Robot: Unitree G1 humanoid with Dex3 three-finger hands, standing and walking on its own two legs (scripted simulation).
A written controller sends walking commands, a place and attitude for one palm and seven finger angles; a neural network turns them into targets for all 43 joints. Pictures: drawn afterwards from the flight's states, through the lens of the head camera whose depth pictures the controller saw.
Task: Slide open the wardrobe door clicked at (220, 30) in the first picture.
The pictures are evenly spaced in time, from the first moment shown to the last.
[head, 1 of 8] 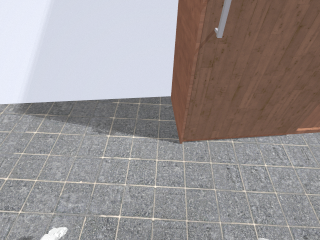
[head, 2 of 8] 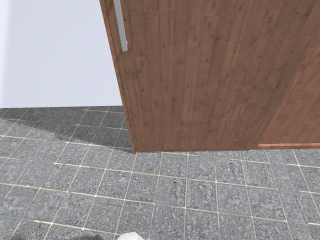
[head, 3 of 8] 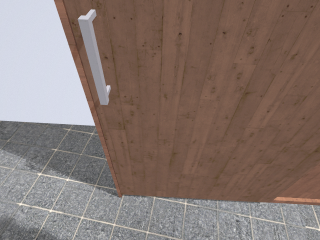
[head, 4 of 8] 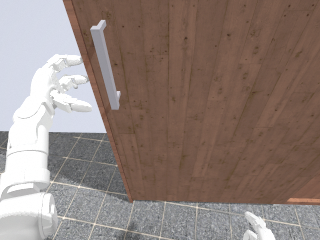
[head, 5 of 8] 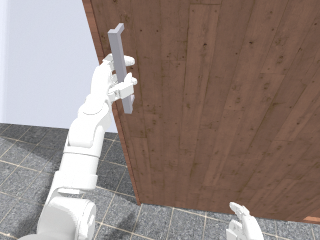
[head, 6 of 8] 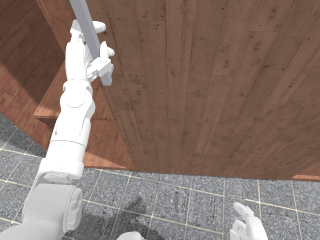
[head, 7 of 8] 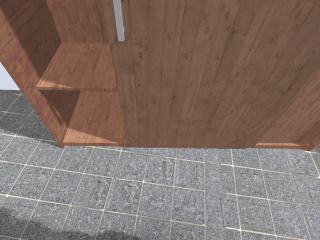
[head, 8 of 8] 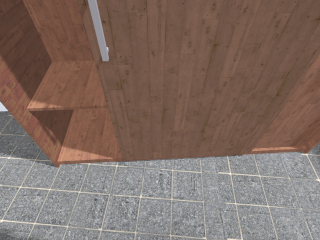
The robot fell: no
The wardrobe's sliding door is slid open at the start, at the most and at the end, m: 0.00 0.45 0.45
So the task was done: yes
